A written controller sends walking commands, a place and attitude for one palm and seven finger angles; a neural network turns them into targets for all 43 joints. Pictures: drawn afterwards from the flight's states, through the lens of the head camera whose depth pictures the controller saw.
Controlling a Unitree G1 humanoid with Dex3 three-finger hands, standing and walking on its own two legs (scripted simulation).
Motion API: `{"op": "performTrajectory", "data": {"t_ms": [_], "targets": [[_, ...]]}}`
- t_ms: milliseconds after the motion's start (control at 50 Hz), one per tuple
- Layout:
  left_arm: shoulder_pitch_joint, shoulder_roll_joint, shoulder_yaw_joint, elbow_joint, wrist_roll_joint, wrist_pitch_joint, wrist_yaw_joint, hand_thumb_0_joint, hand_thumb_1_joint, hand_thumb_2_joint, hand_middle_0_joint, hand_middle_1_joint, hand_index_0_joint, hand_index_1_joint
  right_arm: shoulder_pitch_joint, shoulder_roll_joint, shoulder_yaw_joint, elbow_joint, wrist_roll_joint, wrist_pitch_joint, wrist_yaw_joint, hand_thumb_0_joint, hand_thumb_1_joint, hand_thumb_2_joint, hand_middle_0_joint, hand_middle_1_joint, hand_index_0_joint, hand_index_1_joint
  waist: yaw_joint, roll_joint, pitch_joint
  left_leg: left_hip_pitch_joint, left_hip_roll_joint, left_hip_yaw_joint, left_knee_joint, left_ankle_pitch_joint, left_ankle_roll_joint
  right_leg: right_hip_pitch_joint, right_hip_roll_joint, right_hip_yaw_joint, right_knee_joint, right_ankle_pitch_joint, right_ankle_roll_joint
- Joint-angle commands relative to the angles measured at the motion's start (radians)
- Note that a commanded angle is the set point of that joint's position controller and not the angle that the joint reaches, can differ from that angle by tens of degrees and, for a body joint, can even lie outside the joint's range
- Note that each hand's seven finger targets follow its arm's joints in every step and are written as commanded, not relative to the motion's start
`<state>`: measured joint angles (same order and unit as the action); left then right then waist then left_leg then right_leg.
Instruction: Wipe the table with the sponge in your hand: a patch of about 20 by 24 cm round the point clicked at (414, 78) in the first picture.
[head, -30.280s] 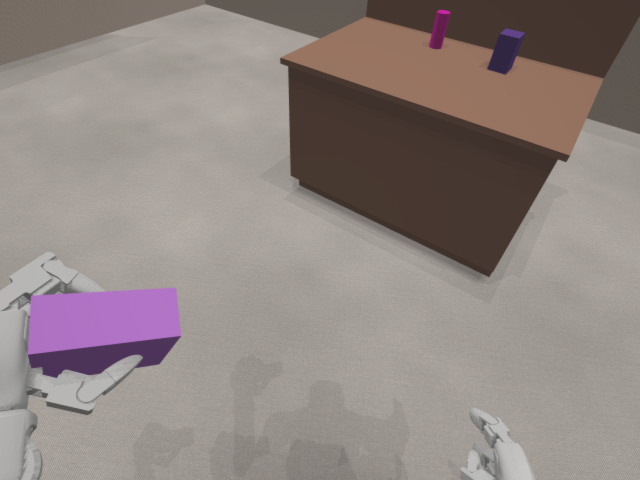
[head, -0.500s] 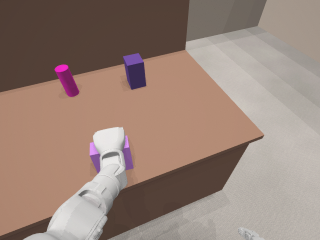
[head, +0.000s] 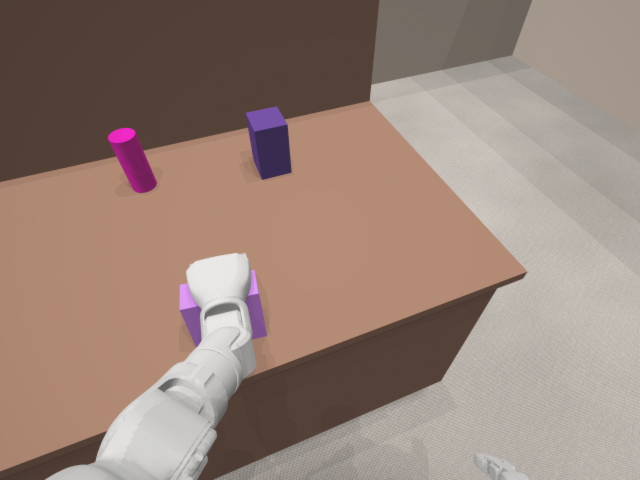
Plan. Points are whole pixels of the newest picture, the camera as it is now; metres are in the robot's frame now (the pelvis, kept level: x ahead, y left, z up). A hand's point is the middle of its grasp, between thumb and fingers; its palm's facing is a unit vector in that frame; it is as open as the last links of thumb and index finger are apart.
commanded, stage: wipe forward along the third lane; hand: left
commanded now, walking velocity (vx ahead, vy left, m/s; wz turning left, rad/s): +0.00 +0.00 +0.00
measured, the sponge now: (227, 318) +0.36 +0.17 -0.06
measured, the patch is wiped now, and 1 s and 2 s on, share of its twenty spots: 0.70 0.75 1.00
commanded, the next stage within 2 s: wipe back along the third lane in 1.44 s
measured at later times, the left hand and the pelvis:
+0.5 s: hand (233, 272) +0.42 +0.16 -0.02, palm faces -0.11 +0.02 -0.99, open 9.3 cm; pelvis -0.03 +0.00 -0.02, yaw -1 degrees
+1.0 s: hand (231, 243) +0.48 +0.18 -0.02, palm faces -0.12 +0.00 -0.99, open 9.3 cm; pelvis -0.02 +0.01 -0.04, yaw -3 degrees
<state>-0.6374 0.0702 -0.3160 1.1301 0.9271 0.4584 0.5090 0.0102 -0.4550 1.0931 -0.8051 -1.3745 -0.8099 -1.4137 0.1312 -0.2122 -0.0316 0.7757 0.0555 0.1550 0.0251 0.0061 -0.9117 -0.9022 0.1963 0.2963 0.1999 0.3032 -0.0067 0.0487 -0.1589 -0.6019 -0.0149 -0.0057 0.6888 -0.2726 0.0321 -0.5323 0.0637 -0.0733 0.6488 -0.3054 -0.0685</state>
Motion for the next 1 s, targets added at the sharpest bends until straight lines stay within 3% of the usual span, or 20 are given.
{"op": "performTrajectory", "data": {"t_ms": [0, 40, 80, 140, 240, 320, 360, 400, 440, 460, 580, 600, 640, 740, 800, 840, 900, 940, 980], "targets": [[-0.417, 0.073, 0.059, -0.101, 0.019, -0.024, 0.037, 0.0, 0.1, 1.3, -1.2, -1.6, -1.2, -1.6, -0.055, -0.128, -0.035, -0.103, 0.0, -0.04, -0.015, 0.0, -0.9, -0.9, 0.2, 0.3, 0.2, 0.3, -0.069, -0.151, -0.214, 0.115, -0.001, -0.018, -0.051, 0.034, 0.009, 0.039, -0.03, 0.078, -0.115, 0.153, 0.021], [-0.426, 0.087, 0.058, -0.088, 0.035, -0.024, 0.04, 0.0, 0.1, 1.3, -1.2, -1.6, -1.2, -1.6, -0.04, -0.129, -0.035, -0.099, -0.002, -0.042, -0.019, 0.0, -0.9, -0.9, 0.2, 0.3, 0.2, 0.3, -0.071, -0.117, -0.23, 0.098, -0.004, -0.016, -0.038, 0.026, 0.008, 0.025, -0.031, 0.081, -0.101, 0.142, 0.02], [-0.436, 0.067, 0.042, -0.05, 0.049, -0.015, 0.04, 0.0, 0.1, 1.3, -1.2, -1.6, -1.2, -1.6, -0.032, -0.13, -0.035, -0.095, -0.004, -0.044, -0.019, 0.0, -0.9, -0.9, 0.2, 0.3, 0.2, 0.3, -0.087, -0.127, -0.205, 0.081, -0.001, -0.018, -0.029, 0.004, 0.008, -0.016, -0.028, 0.077, -0.099, 0.115, 0.02], [-0.49, 0.086, 0.059, -0.024, 0.043, -0.007, 0.047, 0.0, 0.1, 1.3, -1.2, -1.6, -1.2, -1.6, -0.022, -0.136, -0.035, -0.091, -0.004, -0.052, -0.02, 0.0, -0.9, -0.9, 0.2, 0.3, 0.2, 0.3, -0.094, -0.097, -0.22, 0.057, 0.0, -0.019, -0.015, -0.019, 0.006, -0.053, -0.026, 0.076, -0.08, 0.083, 0.021], [-0.568, 0.101, 0.072, 0.046, 0.034, 0.013, 0.06, 0.0, 0.1, 1.3, -1.2, -1.6, -1.2, -1.6, 0.003, -0.147, -0.035, -0.077, -0.007, -0.071, -0.017, 0.0, -0.9, -0.9, 0.2, 0.3, 0.2, 0.3, -0.121, -0.11, -0.237, -0.003, 0.002, -0.024, 0.016, -0.062, 0.009, -0.104, -0.025, 0.077, -0.052, 0.041, 0.026], [-0.636, 0.189, 0.113, 0.083, 0.029, 0.028, 0.058, 0.0, 0.1, 1.3, -1.2, -1.6, -1.2, -1.6, 0.031, -0.164, -0.031, -0.076, -0.005, -0.086, -0.022, 0.0, -0.9, -0.9, 0.2, 0.3, 0.2, 0.3, -0.136, -0.133, -0.267, -0.061, 0.001, -0.025, 0.03, -0.099, 0.013, -0.104, -0.024, 0.085, -0.042, -0.013, 0.036], [-0.663, 0.212, 0.117, 0.098, 0.04, 0.033, 0.055, 0.0, 0.1, 1.3, -1.2, -1.6, -1.2, -1.6, 0.049, -0.166, -0.031, -0.071, -0.007, -0.094, -0.023, 0.0, -0.9, -0.9, 0.2, 0.3, 0.2, 0.3, -0.14, -0.091, -0.283, -0.075, 0.0, -0.021, 0.042, -0.109, 0.013, -0.119, -0.023, 0.088, -0.032, -0.026, 0.034], [-0.697, 0.198, 0.109, 0.101, 0.037, 0.036, 0.051, 0.0, 0.1, 1.3, -1.2, -1.6, -1.2, -1.6, 0.061, -0.167, -0.032, -0.073, -0.007, -0.104, -0.019, 0.0, -0.9, -0.9, 0.2, 0.3, 0.2, 0.3, -0.152, -0.082, -0.295, -0.077, 0.001, -0.024, 0.049, -0.11, 0.016, -0.133, -0.019, 0.083, -0.023, -0.022, 0.035], [-0.703, 0.271, 0.145, 0.127, 0.035, 0.04, 0.047, 0.0, 0.1, 1.3, -1.2, -1.6, -1.2, -1.6, 0.084, -0.177, -0.028, -0.075, -0.006, -0.111, -0.02, 0.0, -0.9, -0.9, 0.2, 0.3, 0.2, 0.3, -0.151, -0.095, -0.302, -0.118, 0.0, -0.021, 0.058, -0.128, 0.017, -0.123, -0.017, 0.09, -0.022, -0.054, 0.039], [-0.722, 0.273, 0.133, 0.129, 0.038, 0.043, 0.043, 0.0, 0.1, 1.3, -1.2, -1.6, -1.2, -1.6, 0.089, -0.178, -0.026, -0.075, -0.006, -0.114, -0.022, 0.0, -0.9, -0.9, 0.2, 0.3, 0.2, 0.3, -0.16, -0.087, -0.299, -0.132, 0.0, -0.017, 0.063, -0.139, 0.018, -0.127, -0.019, 0.098, -0.025, -0.068, 0.042], [-0.757, 0.308, 0.143, 0.162, 0.052, 0.047, 0.026, 0.0, 0.1, 1.3, -1.2, -1.6, -1.2, -1.6, 0.142, -0.187, -0.025, -0.076, -0.008, -0.135, -0.009, 0.0, -0.9, -0.9, 0.2, 0.3, 0.2, 0.3, -0.174, -0.054, -0.317, -0.163, 0.007, -0.016, 0.091, -0.13, 0.022, -0.149, -0.01, 0.093, -0.002, -0.043, 0.04], [-0.763, 0.316, 0.153, 0.165, 0.048, 0.047, 0.021, 0.0, 0.1, 1.3, -1.2, -1.6, -1.2, -1.6, 0.148, -0.188, -0.027, -0.08, -0.007, -0.139, -0.006, 0.0, -0.9, -0.9, 0.2, 0.3, 0.2, 0.3, -0.173, -0.071, -0.338, -0.17, 0.005, -0.021, 0.095, -0.119, 0.024, -0.132, -0.007, 0.088, 0.005, -0.025, 0.04], [-0.765, 0.356, 0.17, 0.172, 0.053, 0.045, 0.016, 0.0, 0.1, 1.3, -1.2, -1.6, -1.2, -1.6, 0.169, -0.192, -0.024, -0.079, -0.008, -0.143, -0.004, 0.0, -0.9, -0.9, 0.2, 0.3, 0.2, 0.3, -0.171, -0.051, -0.352, -0.193, 0.008, -0.014, 0.11, -0.113, 0.024, -0.126, -0.007, 0.096, 0.011, -0.011, 0.041], [-0.77, 0.384, 0.181, 0.195, 0.063, 0.045, -0.001, 0.0, 0.1, 1.3, -1.2, -1.6, -1.2, -1.6, 0.195, -0.198, -0.022, -0.083, -0.008, -0.147, 0.004, 0.0, -0.9, -0.9, 0.2, 0.3, 0.2, 0.3, -0.181, -0.052, -0.336, -0.207, 0.014, -0.018, 0.122, -0.104, 0.028, -0.15, 0.0, 0.085, 0.021, 0.003, 0.04], [-0.791, 0.4, 0.189, 0.189, 0.072, 0.043, -0.008, 0.0, 0.1, 1.3, -1.2, -1.6, -1.2, -1.6, 0.207, -0.198, -0.022, -0.086, -0.011, -0.148, 0.007, 0.0, -0.9, -0.9, 0.2, 0.3, 0.2, 0.3, -0.184, -0.032, -0.36, -0.21, 0.016, -0.017, 0.135, -0.084, 0.029, -0.143, 0.002, 0.083, 0.035, 0.034, 0.037], [-0.785, 0.446, 0.21, 0.206, 0.076, 0.044, -0.01, 0.0, 0.1, 1.3, -1.2, -1.6, -1.2, -1.6, 0.216, -0.202, -0.017, -0.088, -0.01, -0.146, 0.005, 0.0, -0.9, -0.9, 0.2, 0.3, 0.2, 0.3, -0.184, -0.053, -0.351, -0.228, 0.018, -0.014, 0.14, -0.092, 0.03, -0.14, 0.003, 0.085, 0.033, 0.024, 0.041], [-0.829, 0.428, 0.187, 0.203, 0.085, 0.046, -0.021, 0.0, 0.1, 1.3, -1.2, -1.6, -1.2, -1.6, 0.221, -0.203, -0.017, -0.089, -0.011, -0.145, 0.007, 0.0, -0.9, -0.9, 0.2, 0.3, 0.2, 0.3, -0.202, -0.022, -0.343, -0.211, 0.021, -0.021, 0.142, -0.075, 0.03, -0.169, 0.005, 0.076, 0.043, 0.042, 0.039], [-0.802, 0.458, 0.211, 0.209, 0.09, 0.043, -0.025, 0.0, 0.1, 1.3, -1.2, -1.6, -1.2, -1.6, 0.235, -0.204, -0.015, -0.094, -0.014, -0.142, 0.009, 0.0, -0.9, -0.9, 0.2, 0.3, 0.2, 0.3, -0.188, -0.023, -0.37, -0.207, 0.022, -0.019, 0.152, -0.053, 0.031, -0.159, 0.009, 0.071, 0.052, 0.064, 0.038], [-0.824, 0.436, 0.186, 0.202, 0.098, 0.044, -0.031, 0.0, 0.1, 1.3, -1.2, -1.6, -1.2, -1.6, 0.238, -0.203, -0.013, -0.1, -0.015, -0.136, 0.008, 0.0, -0.9, -0.9, 0.2, 0.3, 0.2, 0.3, -0.2, -0.014, -0.365, -0.204, 0.024, -0.023, 0.155, -0.046, 0.03, -0.177, 0.009, 0.067, 0.058, 0.071, 0.038]]}}
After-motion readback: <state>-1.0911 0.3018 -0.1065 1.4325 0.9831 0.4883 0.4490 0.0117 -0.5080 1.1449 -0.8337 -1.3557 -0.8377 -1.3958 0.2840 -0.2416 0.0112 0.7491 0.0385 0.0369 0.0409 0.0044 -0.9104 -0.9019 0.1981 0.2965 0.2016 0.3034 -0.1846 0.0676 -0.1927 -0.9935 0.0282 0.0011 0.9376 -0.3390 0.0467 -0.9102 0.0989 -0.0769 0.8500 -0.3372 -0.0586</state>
